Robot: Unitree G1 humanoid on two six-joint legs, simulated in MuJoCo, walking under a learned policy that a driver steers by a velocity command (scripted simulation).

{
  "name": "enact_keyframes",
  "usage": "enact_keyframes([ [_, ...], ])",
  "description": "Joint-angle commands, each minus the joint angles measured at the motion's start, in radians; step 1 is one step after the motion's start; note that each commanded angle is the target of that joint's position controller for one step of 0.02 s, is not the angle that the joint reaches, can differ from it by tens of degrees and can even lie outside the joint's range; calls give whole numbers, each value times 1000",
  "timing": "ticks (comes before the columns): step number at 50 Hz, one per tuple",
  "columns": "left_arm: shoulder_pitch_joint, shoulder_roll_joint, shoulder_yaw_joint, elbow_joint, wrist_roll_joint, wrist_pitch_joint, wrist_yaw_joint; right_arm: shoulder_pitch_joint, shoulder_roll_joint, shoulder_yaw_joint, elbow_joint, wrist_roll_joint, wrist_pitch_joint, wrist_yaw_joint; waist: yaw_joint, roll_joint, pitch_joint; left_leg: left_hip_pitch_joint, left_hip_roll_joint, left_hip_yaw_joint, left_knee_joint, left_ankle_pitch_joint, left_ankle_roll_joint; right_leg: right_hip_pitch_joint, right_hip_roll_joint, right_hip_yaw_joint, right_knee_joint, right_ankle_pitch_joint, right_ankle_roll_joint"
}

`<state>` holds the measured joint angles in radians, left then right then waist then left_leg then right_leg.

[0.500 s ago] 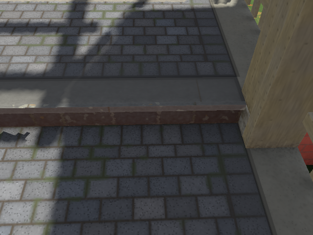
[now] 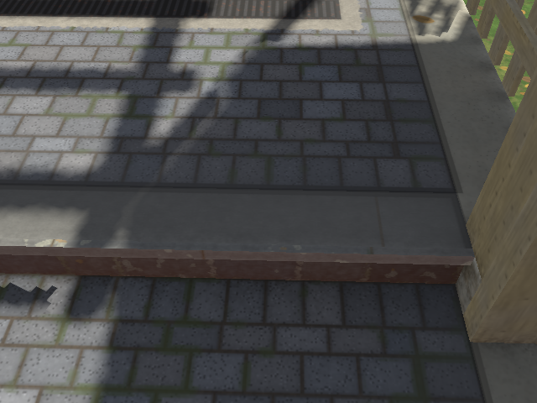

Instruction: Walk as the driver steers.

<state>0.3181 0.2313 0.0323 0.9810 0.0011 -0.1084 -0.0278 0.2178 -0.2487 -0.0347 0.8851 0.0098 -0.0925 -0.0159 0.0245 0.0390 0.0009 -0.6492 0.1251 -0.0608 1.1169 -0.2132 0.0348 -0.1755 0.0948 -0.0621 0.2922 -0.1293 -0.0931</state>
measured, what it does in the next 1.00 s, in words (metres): walks ahead: left foot, then right foot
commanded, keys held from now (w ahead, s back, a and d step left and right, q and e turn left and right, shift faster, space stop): w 1.00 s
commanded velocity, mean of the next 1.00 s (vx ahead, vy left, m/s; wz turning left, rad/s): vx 0.50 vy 0.00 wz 0.00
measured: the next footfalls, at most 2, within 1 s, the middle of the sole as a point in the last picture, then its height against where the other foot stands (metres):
left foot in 0.30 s outside the picture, level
right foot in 0.80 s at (301, 379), level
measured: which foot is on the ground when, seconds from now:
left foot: up 0.00-0.28, down 0.30-0.82, up 0.84-1.00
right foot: down 0.00-0.32, up 0.34-0.78, down 0.80-1.00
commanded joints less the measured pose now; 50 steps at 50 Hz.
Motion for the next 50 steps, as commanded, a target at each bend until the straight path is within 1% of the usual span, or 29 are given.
enact_keyframes([
  [1,-32,137,22,-55,0,-18,14,40,-50,-14,-43,-18,6,-8,-41,-75,54,-19,43,0,-123,153,-28,-107,-279,215,-213,55,-172],
  [5,46,162,25,-50,-18,2,35,-140,-36,-6,-101,-1,-17,11,19,-75,58,-22,1,35,-419,310,-44,9,-265,174,-190,61,-122],
  [9,96,179,30,-37,-22,16,39,-250,-49,-3,-145,9,-24,36,50,-95,76,11,-27,39,-549,271,-44,111,-305,177,-143,40,-103],
  [10,99,190,35,-30,-20,22,36,-248,-56,-5,-144,5,-26,41,48,-92,75,11,-32,40,-567,234,-28,147,-321,177,-117,53,-99],
  [11,110,174,33,-28,-22,23,33,-237,-63,-8,-147,7,-28,47,40,-106,75,19,-39,40,-580,200,-8,181,-338,188,-89,71,-93],
  [12,100,183,37,-24,-24,27,34,-223,-69,-9,-150,15,-31,48,25,-120,67,63,-46,51,-604,165,14,189,-349,190,-66,117,-88],
  [13,80,190,38,-29,-23,32,34,-174,-91,-19,-142,14,-35,48,-12,-125,41,150,-71,71,-624,132,34,193,-340,179,1,243,-74],
  [14,61,179,33,-36,-16,38,33,-47,-131,-41,-104,11,-37,44,-79,-110,-37,318,-105,97,-645,122,62,177,-291,139,162,403,-51],
  [15,50,147,17,-59,1,36,32,152,-204,-67,-56,4,-39,37,-155,-53,-185,616,-17,-2,-614,139,114,25,-233,87,431,347,-15],
  [16,155,26,-21,-80,3,13,21,278,-327,-98,-29,-16,-31,37,-132,221,-327,1022,234,-447,-679,17,270,-402,-62,17,835,-52,62],
  [17,151,67,-15,-60,-17,-15,16,297,-241,-76,-23,-15,-31,41,-143,237,-390,1064,277,-695,-817,-83,301,-546,-48,170,998,-415,49],
  [18,85,166,19,-64,27,-6,15,224,-181,-62,-14,-70,-15,38,-98,77,-187,856,239,-471,-812,8,213,-558,-110,117,992,-316,16],
  [19,43,136,15,-71,30,-3,10,132,-134,-48,-32,-65,-15,42,-64,18,-102,701,193,-348,-835,104,182,-504,-152,116,934,-221,13],
  [20,26,115,12,-71,34,8,6,90,-102,-39,-33,-51,-14,45,-36,21,-46,594,150,-257,-870,173,150,-457,-182,106,871,-189,16],
  [21,40,106,11,-70,48,27,1,74,-88,-32,-26,-37,-14,43,-10,53,-29,514,117,-193,-895,223,131,-394,-195,98,836,-169,25],
  [23,55,81,5,-62,45,50,-10,92,-88,-32,-7,-27,-23,43,9,67,-38,475,90,-127,-925,307,143,-349,-189,74,832,-128,35],
  [25,1,75,4,-79,44,54,-12,117,-98,-33,15,-20,-28,41,12,61,-13,479,83,-81,-956,347,158,-391,-197,58,784,-68,45],
  [31,-232,56,-10,-149,31,52,-13,211,-93,-28,73,-21,-21,34,-47,41,57,555,63,-19,-1003,288,162,-438,-192,16,469,78,65],
  [35,-298,52,-12,-170,29,43,-2,241,-103,-28,97,-31,-21,24,-62,46,73,611,78,-3,-953,391,149,-362,-156,-5,323,60,50],
  [38,-249,72,-1,-163,30,28,9,220,-114,-30,109,-31,-16,17,-29,43,57,660,102,-10,-855,532,131,-262,-127,-12,253,-21,13],
  [39,-162,75,6,-133,33,20,15,204,-113,-29,111,-28,-12,16,13,21,19,665,78,11,-746,626,117,-155,-98,-30,181,-6,-2],
  [40,-26,101,19,-82,44,8,24,207,-93,-20,112,-27,-10,16,57,-18,-62,615,28,42,-577,628,99,30,-96,-21,146,15,-23],
  [41,141,179,40,-56,63,-2,34,196,-67,-7,81,-23,-11,14,116,-116,-173,452,-28,88,-320,358,73,250,-295,192,125,19,-69],
  [42,196,291,74,-35,59,7,29,312,23,9,77,8,-9,16,68,-376,-228,116,-205,153,2,-250,38,454,-523,609,11,5,-204],
  [43,110,208,61,-52,27,21,21,260,-79,-13,92,-29,5,7,38,-195,-158,54,-147,37,74,-281,45,350,-478,591,-22,19,-179],
  [44,8,141,44,-77,17,21,14,204,-69,-15,84,-37,6,13,5,-129,-72,57,-106,21,66,-198,51,236,-437,467,-35,-4,-157],
  [45,-38,97,33,-83,18,18,11,168,-45,-9,82,-35,6,18,-11,-91,-28,80,-73,22,26,-139,46,152,-396,383,-75,43,-138],
  [47,-49,62,20,-69,17,9,19,143,-30,-7,83,-49,23,23,-40,-102,-3,148,-50,39,-24,-91,26,63,-335,257,-113,176,-101],
  [50,17,79,22,-33,9,-7,24,129,-8,-6,88,-55,37,34,-55,-97,-19,156,-55,68,-57,-42,7,59,-310,172,-113,322,-106],
])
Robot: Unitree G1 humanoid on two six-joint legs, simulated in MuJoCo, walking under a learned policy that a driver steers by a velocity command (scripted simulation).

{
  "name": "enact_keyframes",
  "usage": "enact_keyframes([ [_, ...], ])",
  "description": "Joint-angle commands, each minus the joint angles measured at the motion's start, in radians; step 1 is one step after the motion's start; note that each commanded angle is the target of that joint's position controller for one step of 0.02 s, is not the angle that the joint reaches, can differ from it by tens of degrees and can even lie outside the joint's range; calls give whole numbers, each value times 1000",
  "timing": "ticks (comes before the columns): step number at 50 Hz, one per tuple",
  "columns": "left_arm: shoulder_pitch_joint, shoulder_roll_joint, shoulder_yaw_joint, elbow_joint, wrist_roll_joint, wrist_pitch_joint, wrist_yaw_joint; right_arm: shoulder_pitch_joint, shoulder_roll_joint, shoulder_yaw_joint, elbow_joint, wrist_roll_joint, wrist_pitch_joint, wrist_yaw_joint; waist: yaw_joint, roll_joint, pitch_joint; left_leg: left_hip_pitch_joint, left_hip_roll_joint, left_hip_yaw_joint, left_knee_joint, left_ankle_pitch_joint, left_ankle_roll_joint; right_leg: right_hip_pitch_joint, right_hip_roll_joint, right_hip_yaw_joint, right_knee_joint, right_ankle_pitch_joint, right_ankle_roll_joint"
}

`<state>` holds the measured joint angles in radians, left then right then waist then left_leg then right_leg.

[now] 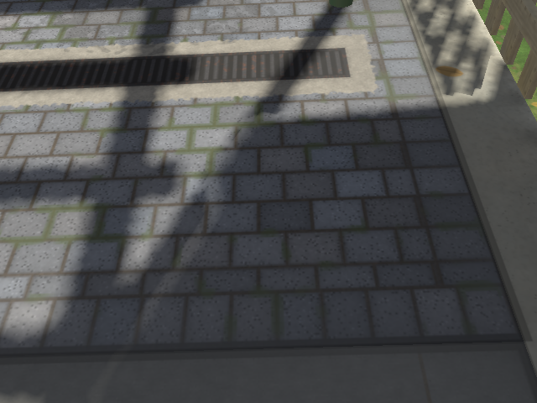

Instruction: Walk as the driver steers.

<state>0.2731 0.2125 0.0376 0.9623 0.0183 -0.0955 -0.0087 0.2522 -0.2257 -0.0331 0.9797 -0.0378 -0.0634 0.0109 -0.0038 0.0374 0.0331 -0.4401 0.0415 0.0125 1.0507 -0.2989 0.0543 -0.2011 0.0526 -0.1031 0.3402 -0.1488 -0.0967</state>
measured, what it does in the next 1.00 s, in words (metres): climbs: left foot, then right foot 0.17 m higher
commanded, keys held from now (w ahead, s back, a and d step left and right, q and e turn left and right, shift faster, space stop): w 0.94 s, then w+e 0.06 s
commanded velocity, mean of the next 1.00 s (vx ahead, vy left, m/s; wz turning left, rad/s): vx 0.50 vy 0.00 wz -0.01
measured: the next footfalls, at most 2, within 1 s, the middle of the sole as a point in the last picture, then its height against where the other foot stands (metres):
left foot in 0.34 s outside the picture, level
right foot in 0.76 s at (319, 386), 0.17 m higher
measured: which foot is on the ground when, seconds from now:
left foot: up 0.00-0.32, down 0.34-0.78, up 0.80-1.00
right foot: down 0.00-0.32, up 0.34-0.74, down 0.76-1.00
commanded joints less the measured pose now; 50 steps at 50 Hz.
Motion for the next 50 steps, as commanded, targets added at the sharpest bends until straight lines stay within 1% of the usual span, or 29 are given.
enact_keyframes([
  [1,76,105,18,-8,-10,-21,7,63,-29,-7,-13,-8,10,10,-23,-97,-40,-75,34,3,-20,66,-19,84,-264,200,-173,318,-104],
  [4,116,101,15,12,-9,-17,10,-69,-25,-2,-48,-5,12,15,5,-102,10,-125,45,23,-154,135,-38,85,-250,179,-208,227,-101],
  [6,151,72,6,16,11,-3,12,-18,15,12,-28,1,29,3,-3,-142,-29,-70,7,96,-60,65,-31,76,-252,155,-145,329,-119],
  [9,173,80,3,17,12,5,15,-115,16,19,-68,1,30,-6,9,-103,34,-54,5,105,-164,44,-11,32,-269,155,-127,327,-137],
  [12,169,96,6,16,13,10,22,-81,4,12,-76,2,24,-20,-17,-119,25,-65,-4,95,-206,-21,33,135,-321,198,-75,447,-164],
  [14,142,104,9,12,8,10,23,15,-6,-2,-46,13,8,-32,-58,-113,-27,107,-63,110,-360,-6,56,150,-284,150,97,768,-145],
  [16,69,117,21,3,-27,12,19,259,-14,-21,38,14,-13,-41,-173,-88,-87,389,-75,102,-678,211,66,45,-190,82,446,727,-90],
  [17,27,53,6,-46,-40,4,14,369,-120,-48,59,-6,-16,-47,-190,40,-109,552,154,-212,-797,226,106,-199,-91,43,767,289,-23],
  [18,97,-60,-10,-43,-14,11,13,365,-156,-45,68,3,-5,-29,-81,151,-56,633,308,-458,-730,764,120,-462,19,100,1090,-285,-5],
  [19,163,-50,-2,-51,-21,24,12,324,-178,-55,64,15,15,-31,-63,197,-88,572,386,-576,-832,227,258,-591,15,150,1264,-279,-5],
  [20,55,-3,7,-69,9,30,10,219,-75,-34,45,19,21,-21,-39,71,65,455,334,-495,-894,-140,265,-726,-39,118,1423,-240,-3],
  [21,-17,-10,9,-104,17,31,6,185,-24,-15,47,15,19,-10,-27,39,104,394,279,-424,-914,-268,231,-817,-46,96,1549,-234,-17],
  [23,-89,-84,-20,-167,15,48,-1,228,35,14,87,9,3,-10,16,-16,126,292,215,-277,-875,-152,160,-941,-78,123,1680,-200,-31],
  [25,-156,-158,-57,-242,1,71,24,288,19,23,127,0,-15,-2,23,-16,97,252,224,-239,-864,-136,154,-1094,-48,115,1957,-278,-53],
  [30,-381,-153,-110,-442,3,80,39,272,7,61,151,28,-38,-4,57,-47,148,63,124,-106,-965,-146,86,-1124,-92,13,1666,-251,-22],
  [33,-443,-142,-133,-499,-6,100,18,358,-3,61,176,74,-7,-59,-2,60,48,143,130,-57,-1172,369,157,-763,-122,-103,1224,-280,-17],
  [34,-368,-139,-130,-450,-15,99,13,333,5,67,138,78,-7,-63,21,1,-46,189,107,30,-1096,836,150,-535,-80,-148,1074,-271,-35],
  [35,-296,-118,-120,-416,-27,99,15,360,-64,52,122,72,-12,-62,46,45,-147,291,144,58,-967,1396,152,-407,-10,-184,1034,-289,-43],
  [36,-198,-81,-99,-375,-32,100,14,370,-133,32,106,53,-13,-62,91,114,-238,449,177,58,-807,1704,154,-380,39,-189,978,-382,-49],
  [38,37,-2,-61,-302,-2,79,0,302,-185,-5,68,49,-17,-37,204,187,-381,571,229,57,-413,1799,145,-197,41,-30,780,-413,-115],
  [39,157,84,-24,-244,17,75,3,311,-131,-6,12,69,-34,-12,217,31,-440,274,137,39,-105,1485,114,20,-145,403,585,-665,-203],
  [40,213,195,20,-181,16,107,15,202,-70,-17,-41,30,-39,39,228,-236,-390,-39,-121,-12,286,314,83,76,-290,1018,40,-1034,-304],
  [41,166,174,10,-156,4,70,26,128,30,-6,-15,26,-70,61,208,-229,-338,-315,-216,-372,846,128,107,129,-413,1361,-200,-791,-319],
  [42,104,87,-14,-119,-19,35,14,51,64,5,-97,44,-73,65,129,-102,-142,-490,-193,-370,1017,93,141,16,-437,1202,-143,-636,-255],
  [43,45,-46,-51,-70,-8,8,-13,-66,86,33,-190,41,-65,56,59,17,-9,-549,-155,-305,1089,93,183,-147,-390,933,-37,-506,-182],
  [44,-3,-144,-77,-20,5,-5,-32,-40,79,42,-212,44,-52,43,-36,85,33,-533,-117,-299,1061,121,199,-250,-320,669,16,-336,-107],
  [45,-43,-211,-94,9,16,-8,-50,48,98,56,-193,44,-33,34,-93,78,12,-480,-104,-311,1057,178,198,-321,-264,479,57,-181,-50],
  [48,-95,-136,-83,12,7,-16,-68,75,59,71,-194,73,-8,12,-146,15,40,-449,-59,-226,621,237,144,-372,-146,119,-22,4,-18],
  [50,-18,-75,-79,39,-3,-33,-55,-56,25,69,-241,18,-10,3,-98,-43,4,-376,-31,-81,392,368,90,-364,-101,70,-108,135,-58],
])
Over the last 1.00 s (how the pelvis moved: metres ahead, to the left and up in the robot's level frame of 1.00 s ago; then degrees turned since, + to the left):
0.52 0.04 0.00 -1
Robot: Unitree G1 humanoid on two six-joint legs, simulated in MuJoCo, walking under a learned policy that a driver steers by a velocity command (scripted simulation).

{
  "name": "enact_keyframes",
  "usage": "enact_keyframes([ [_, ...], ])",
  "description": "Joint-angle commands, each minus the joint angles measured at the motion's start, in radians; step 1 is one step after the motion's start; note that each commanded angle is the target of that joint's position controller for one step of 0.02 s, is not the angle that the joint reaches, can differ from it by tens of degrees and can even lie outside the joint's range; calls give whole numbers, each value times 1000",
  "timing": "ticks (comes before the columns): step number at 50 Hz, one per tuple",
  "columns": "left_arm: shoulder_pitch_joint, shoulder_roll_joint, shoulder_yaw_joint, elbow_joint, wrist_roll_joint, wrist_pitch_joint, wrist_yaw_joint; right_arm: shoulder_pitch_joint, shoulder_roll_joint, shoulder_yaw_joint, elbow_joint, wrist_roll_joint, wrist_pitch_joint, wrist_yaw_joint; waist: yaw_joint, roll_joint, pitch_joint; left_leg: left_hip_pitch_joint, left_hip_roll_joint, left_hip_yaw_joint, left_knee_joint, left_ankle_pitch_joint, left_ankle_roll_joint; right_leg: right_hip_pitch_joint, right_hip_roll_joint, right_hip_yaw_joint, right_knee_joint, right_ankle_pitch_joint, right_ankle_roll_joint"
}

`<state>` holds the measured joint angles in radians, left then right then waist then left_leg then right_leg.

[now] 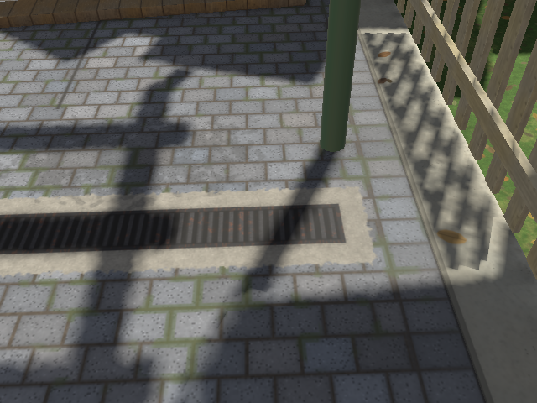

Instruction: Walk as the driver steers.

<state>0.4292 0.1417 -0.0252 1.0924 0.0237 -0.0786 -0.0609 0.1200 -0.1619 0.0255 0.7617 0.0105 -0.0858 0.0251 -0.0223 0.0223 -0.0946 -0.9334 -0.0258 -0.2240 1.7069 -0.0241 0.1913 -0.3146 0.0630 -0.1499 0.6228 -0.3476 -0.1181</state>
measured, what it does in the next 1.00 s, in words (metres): climbs: left foot, then right foot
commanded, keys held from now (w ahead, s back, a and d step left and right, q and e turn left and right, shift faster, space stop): w+e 0.34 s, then w+q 0.66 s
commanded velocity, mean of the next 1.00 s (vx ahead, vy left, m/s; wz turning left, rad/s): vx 0.50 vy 0.00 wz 0.04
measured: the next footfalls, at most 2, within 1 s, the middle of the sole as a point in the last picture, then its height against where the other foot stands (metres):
left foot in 0.36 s outside the picture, level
right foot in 0.82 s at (345, 400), level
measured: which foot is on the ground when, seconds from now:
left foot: up 0.00-0.34, down 0.36-0.82, up 0.84-1.00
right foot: down 0.00-0.38, up 0.40-0.80, down 0.82-1.00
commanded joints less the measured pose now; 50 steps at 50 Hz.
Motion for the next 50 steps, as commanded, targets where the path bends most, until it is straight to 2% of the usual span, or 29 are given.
enact_keyframes([
  [1,-130,34,-12,-85,-24,-45,12,24,-48,7,-46,-34,14,-14,-61,-56,115,164,66,226,-416,120,-73,-220,-94,109,-421,385,-33],
  [3,7,87,9,-57,-25,-47,44,-67,-59,-2,-52,-19,8,-17,22,-95,73,180,85,256,-582,170,-124,-40,-128,184,-463,440,-28],
  [5,90,107,21,-51,-25,-41,68,-168,-64,-10,-67,2,7,-9,83,-92,91,73,93,229,-755,155,-157,201,-188,269,-473,465,-19],
  [9,140,123,39,-74,-35,-24,78,-308,-77,-25,-100,21,-10,10,121,-115,120,16,73,209,-1023,83,-181,456,-278,378,-462,401,-47],
  [12,141,141,53,-84,-40,-10,79,-371,-91,-31,-124,25,-31,22,119,-149,159,81,53,207,-1166,-5,-178,494,-293,396,-405,408,-86],
  [14,123,163,66,-95,-43,1,83,-360,-110,-37,-120,24,-44,29,97,-157,167,225,33,220,-1253,-19,-176,448,-292,386,-358,497,-77],
  [16,80,199,85,-117,-44,9,79,-235,-166,-64,-89,18,-53,22,33,-178,94,505,-13,244,-1311,-24,-146,374,-264,369,-230,775,-49],
  [17,40,198,87,-142,-38,8,73,-78,-212,-86,-47,14,-54,10,-35,-174,-10,742,9,223,-1282,-2,-110,288,-222,344,-87,837,-22],
  [18,-24,177,80,-188,-16,-2,67,149,-268,-104,-5,2,-51,-4,-131,-142,-173,1050,142,107,-1206,-16,-45,115,-180,311,140,666,0],
  [19,90,49,49,-196,-20,-24,60,266,-334,-122,18,-32,-39,-13,-89,138,-332,1448,389,-308,-1238,-92,110,-281,-24,235,490,173,79],
  [20,152,63,45,-169,-44,-43,55,273,-265,-106,38,-30,-30,-13,-76,270,-374,1429,434,-565,-1390,-193,159,-396,-12,324,693,-164,78],
  [21,67,144,65,-185,-64,-50,52,181,-188,-89,30,-15,-27,-16,-57,182,-192,1269,381,-429,-1413,-241,112,-462,-62,337,779,-106,68],
  [22,-42,175,70,-219,-61,-57,55,108,-163,-80,19,-4,-26,-14,-34,72,-77,1089,340,-271,-1435,-156,92,-450,-103,296,778,-30,67],
  [23,-99,182,77,-243,-47,-58,60,68,-153,-75,17,-7,-27,-7,0,14,-8,952,298,-180,-1471,-56,85,-428,-135,259,734,21,68],
  [24,-114,175,82,-258,-38,-53,62,59,-129,-65,21,-14,-29,-2,31,23,23,867,257,-119,-1500,18,80,-391,-160,249,695,52,67],
  [26,-115,136,75,-276,-31,-46,60,92,-126,-65,47,-12,-30,3,60,45,56,790,222,-82,-1536,53,89,-375,-182,228,632,50,73],
  [28,-178,128,70,-313,-22,-39,62,132,-169,-77,59,0,-31,-5,63,34,97,735,213,-55,-1558,53,90,-410,-202,211,509,92,99],
  [31,-331,121,55,-358,-14,-44,57,168,-221,-94,44,-3,-18,-23,27,15,124,608,162,17,-1561,34,54,-285,-162,177,175,273,128],
  [34,-442,152,58,-384,-31,-45,52,241,-265,-109,45,14,-14,-27,-14,55,110,612,168,1,-1532,-18,37,-163,-104,181,5,388,151],
  [37,-491,208,77,-414,-41,-51,50,283,-253,-110,46,26,-1,-39,-15,64,103,715,201,-84,-1451,-112,4,-118,-88,214,-117,360,143],
  [39,-428,237,94,-403,-38,-58,54,288,-244,-112,38,16,12,-46,26,74,72,730,180,-101,-1352,-109,-29,1,-85,202,-165,281,117],
  [40,-324,266,109,-384,-28,-62,61,280,-212,-105,25,9,14,-47,76,69,12,686,125,-74,-1222,-68,-59,156,-118,218,-175,258,85],
  [41,-140,333,129,-362,-11,-64,70,263,-149,-85,-6,-11,11,-47,152,-39,-131,534,50,18,-918,-211,-99,418,-304,375,-147,250,22],
  [42,-60,400,148,-339,-8,-45,68,390,-81,-65,-43,13,-6,-46,102,-382,-259,193,-39,145,-608,-551,-145,700,-525,787,-236,108,-131],
  [43,-61,310,131,-345,-17,-42,66,376,-171,-84,-27,27,-8,-48,120,-310,-219,73,26,91,-426,-540,-156,663,-515,896,-289,-63,-138],
  [44,-97,245,114,-354,-11,-45,72,283,-218,-100,-31,16,-2,-42,133,-206,-113,35,60,89,-372,-435,-158,548,-480,735,-298,-57,-101],
  [45,-166,218,103,-356,-10,-47,72,243,-214,-104,-37,13,8,-44,104,-131,-49,86,95,108,-389,-343,-159,412,-431,600,-325,29,-70],
  [47,-245,185,95,-343,-1,-48,65,221,-187,-111,-51,8,28,-38,45,-145,50,169,141,113,-470,-264,-163,225,-358,421,-389,170,-49],
  [50,-253,199,105,-318,-8,-53,60,202,-145,-110,-84,17,55,-36,15,-122,81,198,151,127,-533,-212,-175,151,-344,278,-445,329,-64],
])
Over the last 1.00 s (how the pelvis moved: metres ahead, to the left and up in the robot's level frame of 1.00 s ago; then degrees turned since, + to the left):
0.44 0.00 0.15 0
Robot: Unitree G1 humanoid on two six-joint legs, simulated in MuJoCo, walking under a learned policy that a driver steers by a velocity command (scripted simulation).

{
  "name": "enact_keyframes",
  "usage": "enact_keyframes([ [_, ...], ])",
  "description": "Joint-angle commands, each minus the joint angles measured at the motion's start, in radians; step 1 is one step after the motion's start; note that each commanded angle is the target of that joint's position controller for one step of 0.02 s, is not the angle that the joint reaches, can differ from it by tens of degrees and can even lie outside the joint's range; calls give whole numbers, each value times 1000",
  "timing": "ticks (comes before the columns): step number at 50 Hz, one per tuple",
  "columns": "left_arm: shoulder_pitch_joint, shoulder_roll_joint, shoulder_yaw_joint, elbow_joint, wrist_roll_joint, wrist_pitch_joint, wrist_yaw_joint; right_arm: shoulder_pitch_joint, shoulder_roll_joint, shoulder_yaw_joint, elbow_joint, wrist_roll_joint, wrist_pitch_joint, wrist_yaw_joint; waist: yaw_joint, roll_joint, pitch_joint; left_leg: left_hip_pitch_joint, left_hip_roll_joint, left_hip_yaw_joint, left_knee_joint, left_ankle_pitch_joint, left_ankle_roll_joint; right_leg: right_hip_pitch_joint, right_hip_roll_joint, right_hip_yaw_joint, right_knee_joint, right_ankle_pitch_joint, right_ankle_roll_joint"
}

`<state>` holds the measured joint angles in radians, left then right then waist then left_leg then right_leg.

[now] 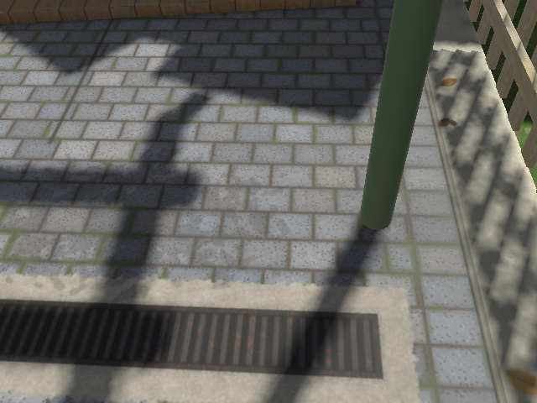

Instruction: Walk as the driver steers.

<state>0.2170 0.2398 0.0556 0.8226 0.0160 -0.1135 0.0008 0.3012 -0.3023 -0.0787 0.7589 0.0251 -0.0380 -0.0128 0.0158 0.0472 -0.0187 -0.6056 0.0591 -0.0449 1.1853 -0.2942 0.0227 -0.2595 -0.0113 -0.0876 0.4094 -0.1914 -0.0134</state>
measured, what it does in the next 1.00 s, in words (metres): walks ahead, turning left: left foot, then right foot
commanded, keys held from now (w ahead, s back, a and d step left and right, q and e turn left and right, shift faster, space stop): w+q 1.00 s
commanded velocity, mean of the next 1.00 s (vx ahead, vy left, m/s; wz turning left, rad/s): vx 0.50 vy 0.00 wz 0.58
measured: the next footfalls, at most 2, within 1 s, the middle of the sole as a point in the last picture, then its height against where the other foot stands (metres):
left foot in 0.32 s outside the picture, level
right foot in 0.82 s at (254, 355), level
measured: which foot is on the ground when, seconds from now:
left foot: up 0.00-0.30, down 0.32-0.82, up 0.84-1.00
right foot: down 0.00-0.32, up 0.34-0.80, down 0.82-1.00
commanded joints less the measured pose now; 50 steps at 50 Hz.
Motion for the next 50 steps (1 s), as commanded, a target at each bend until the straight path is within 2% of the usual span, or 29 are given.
enact_keyframes([
  [1,-35,113,29,-39,-2,-19,-1,3,-4,-6,-95,-2,13,3,-24,-132,11,-143,70,-56,-52,89,-11,98,-277,186,-240,205,-176],
  [4,-11,155,43,-14,-11,-9,8,-63,17,3,-130,-12,16,18,-11,-105,23,-131,75,-39,-205,215,-14,119,-285,95,-254,244,-176],
  [7,13,189,51,3,-18,6,14,-178,20,6,-179,-9,14,39,24,-90,53,-90,55,10,-372,299,6,147,-277,11,-256,229,-157],
  [10,51,228,61,22,-28,22,8,-258,2,3,-224,-5,18,56,47,-114,75,-70,41,53,-460,237,29,225,-293,-31,-234,215,-134],
  [12,57,248,69,31,-39,36,7,-268,-21,-5,-240,-7,23,62,40,-132,86,-52,22,89,-493,133,51,278,-309,-58,-174,311,-115],
  [14,50,278,77,35,-51,49,11,-191,-55,-26,-234,-12,26,62,-20,-158,25,117,-55,159,-542,60,92,288,-293,-109,4,653,-90],
  [15,47,269,75,31,-50,54,16,-42,-93,-53,-191,-11,21,58,-103,-136,-52,328,-114,187,-616,132,126,239,-254,-147,210,751,-64],
  [16,70,223,59,19,-25,48,19,137,-176,-92,-140,-4,27,41,-173,-54,-152,650,-69,58,-624,151,175,9,-212,-152,502,530,-14],
  [17,141,83,13,-50,18,18,7,105,-311,-105,-157,3,18,29,-56,259,-200,957,205,-509,-709,36,340,-470,-33,-83,878,-356,50],
  [18,56,148,19,-66,-25,-28,-3,145,-244,-81,-190,-6,-1,32,-128,154,-361,998,288,-799,-888,-101,400,-572,-1,160,1014,-407,36],
  [19,-52,201,34,-99,-63,-43,-6,123,-183,-61,-171,-17,-17,38,-140,81,-230,925,259,-655,-898,0,339,-652,-41,165,1014,-295,14],
  [20,-58,185,28,-101,-48,-50,2,65,-154,-51,-173,-12,-23,37,-97,25,-161,784,221,-528,-886,102,304,-614,-81,164,932,-201,1],
  [21,-45,179,30,-88,-21,-44,6,-6,-112,-37,-181,-12,-23,39,-51,-6,-113,643,179,-424,-885,188,281,-535,-111,167,852,-150,6],
  [22,-20,188,38,-86,-15,-30,5,-52,-88,-27,-196,-22,-23,39,-12,9,-89,534,148,-362,-904,262,267,-455,-131,176,800,-118,7],
  [25,-27,157,37,-100,-3,5,2,-60,-99,-29,-188,-18,-33,28,17,-10,-54,409,112,-294,-948,366,276,-400,-114,155,680,-63,40],
  [27,-97,132,28,-123,6,10,4,-26,-118,-35,-169,-14,-34,13,1,-14,-27,390,91,-254,-955,400,268,-424,-94,148,558,31,62],
  [31,-248,96,10,-161,-5,2,-9,36,-123,-39,-135,-5,-25,-2,-57,27,1,373,40,-215,-934,312,215,-357,-32,141,260,252,66],
  [35,-330,118,16,-199,-20,-11,-26,91,-124,-41,-103,3,-16,-4,-88,44,19,429,67,-294,-877,243,199,-308,3,155,131,258,47],
  [38,-299,147,32,-205,-24,-24,-33,85,-124,-45,-100,3,-4,-11,-64,80,10,490,86,-372,-798,256,179,-234,19,160,76,142,17],
  [40,-146,183,55,-171,-16,-33,-28,47,-97,-35,-118,3,1,-11,21,91,-57,469,28,-360,-660,377,138,-4,15,147,10,136,-33],
  [41,3,233,70,-157,3,-35,-21,23,-47,-16,-144,-10,-2,-5,91,20,-189,353,-26,-292,-414,305,100,256,-129,267,46,127,-99],
  [42,134,301,88,-128,20,-23,-18,149,9,0,-163,9,-8,-10,59,-274,-335,-14,-171,-155,-63,-113,20,625,-359,685,-1,-37,-256],
  [43,132,234,74,-126,-13,-18,-24,186,-65,-5,-151,16,-12,-13,52,-335,-323,-167,-115,-161,107,-289,6,636,-429,889,-70,-225,-279],
  [44,82,161,54,-142,-20,-8,-17,99,-130,-23,-148,15,-6,-11,72,-221,-184,-212,-67,-156,166,-200,-5,512,-390,748,-92,-258,-237],
  [45,33,139,44,-150,-12,3,-13,25,-134,-25,-160,3,0,-10,63,-140,-93,-185,-30,-115,156,-121,-8,372,-343,597,-107,-173,-200],
  [46,-2,126,38,-142,-5,9,-12,-19,-119,-28,-176,-8,1,-7,41,-116,-26,-160,-4,-105,108,-71,-7,255,-301,504,-137,-83,-184],
  [47,-21,109,30,-138,0,8,-11,-24,-104,-31,-179,-6,6,-1,16,-129,0,-119,23,-102,73,-42,-2,185,-265,424,-163,-18,-168],
  [48,-29,106,29,-131,-1,5,-11,-9,-84,-28,-177,3,12,4,0,-148,11,-88,34,-88,49,-27,1,141,-246,367,-189,11,-164],
  [50,-22,122,35,-109,-9,-5,-14,-15,-49,-21,-181,4,24,8,-8,-148,25,-95,46,-70,8,-4,-5,113,-245,289,-227,76,-179],
])
Over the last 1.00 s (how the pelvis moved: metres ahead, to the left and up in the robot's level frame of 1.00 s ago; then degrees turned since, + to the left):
0.53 -0.04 0.02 3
